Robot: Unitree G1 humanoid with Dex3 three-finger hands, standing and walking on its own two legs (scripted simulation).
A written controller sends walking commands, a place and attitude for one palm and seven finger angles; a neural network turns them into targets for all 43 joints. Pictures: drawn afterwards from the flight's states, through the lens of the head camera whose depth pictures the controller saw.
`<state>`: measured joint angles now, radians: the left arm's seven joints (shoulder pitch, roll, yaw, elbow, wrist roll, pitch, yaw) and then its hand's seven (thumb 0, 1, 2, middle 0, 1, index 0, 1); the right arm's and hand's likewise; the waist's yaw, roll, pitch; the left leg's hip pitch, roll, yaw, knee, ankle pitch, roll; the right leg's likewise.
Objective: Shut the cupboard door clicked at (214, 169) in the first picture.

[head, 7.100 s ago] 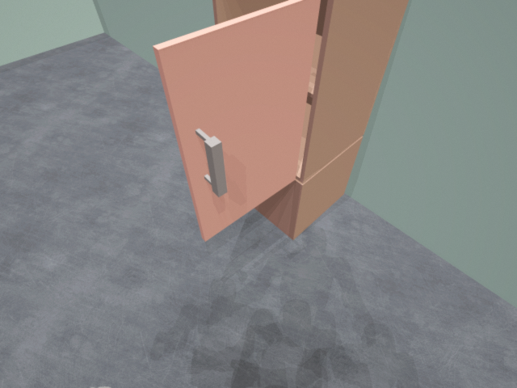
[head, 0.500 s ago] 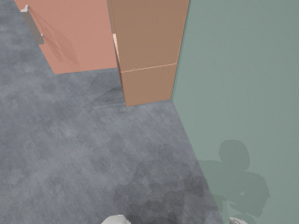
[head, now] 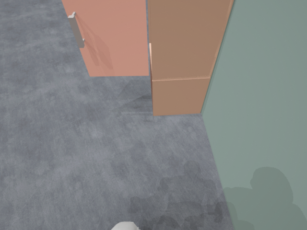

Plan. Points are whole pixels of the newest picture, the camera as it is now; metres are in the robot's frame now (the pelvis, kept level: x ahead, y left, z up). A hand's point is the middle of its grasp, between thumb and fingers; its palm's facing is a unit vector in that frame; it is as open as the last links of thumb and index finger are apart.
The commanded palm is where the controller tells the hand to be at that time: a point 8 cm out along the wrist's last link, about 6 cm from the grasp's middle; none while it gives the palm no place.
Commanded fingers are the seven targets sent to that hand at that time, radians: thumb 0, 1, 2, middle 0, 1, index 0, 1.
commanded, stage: take the last steps up to it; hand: left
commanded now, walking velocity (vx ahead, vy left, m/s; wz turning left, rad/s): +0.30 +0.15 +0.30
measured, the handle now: (78, 30) +0.99 +0.45 -0.01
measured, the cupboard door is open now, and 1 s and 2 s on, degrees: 87 87 87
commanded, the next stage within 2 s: come to a stop and stand still in 1.52 s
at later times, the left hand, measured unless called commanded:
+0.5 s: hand (76, 229) +0.14 +0.24 -0.15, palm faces +0.12 -0.97 -0.22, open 7.4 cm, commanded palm none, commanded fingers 0.00 0.90 0.90 -0.20 -0.30 -0.20 -0.30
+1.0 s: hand (66, 222) +0.16 +0.29 -0.19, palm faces +0.22 -0.96 -0.19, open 7.3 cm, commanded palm none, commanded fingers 0.00 0.90 0.90 -0.20 -0.30 -0.20 -0.30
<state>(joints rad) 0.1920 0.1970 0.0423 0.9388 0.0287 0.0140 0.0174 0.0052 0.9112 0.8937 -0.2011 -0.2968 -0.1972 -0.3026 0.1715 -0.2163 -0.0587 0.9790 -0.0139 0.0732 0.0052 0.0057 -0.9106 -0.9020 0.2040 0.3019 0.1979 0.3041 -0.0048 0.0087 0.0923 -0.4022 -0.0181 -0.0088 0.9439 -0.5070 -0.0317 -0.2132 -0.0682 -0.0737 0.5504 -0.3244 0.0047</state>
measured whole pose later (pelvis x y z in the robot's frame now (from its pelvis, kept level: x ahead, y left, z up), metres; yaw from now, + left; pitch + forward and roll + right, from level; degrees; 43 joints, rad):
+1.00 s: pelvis +0.25 +0.12 -0.01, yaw +7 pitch +0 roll +1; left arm 0.38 0.20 0.07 1.13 0.03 0.01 -0.01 0.01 0.92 0.89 -0.20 -0.30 -0.20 -0.30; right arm 0.15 -0.19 -0.05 0.95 -0.04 -0.06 0.01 0.00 -0.91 -0.90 0.20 0.30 0.19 0.30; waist 0.05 -0.05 0.07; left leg -0.37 0.06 0.14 0.60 -0.21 0.02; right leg -0.30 -0.13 -0.06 0.99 -0.50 0.01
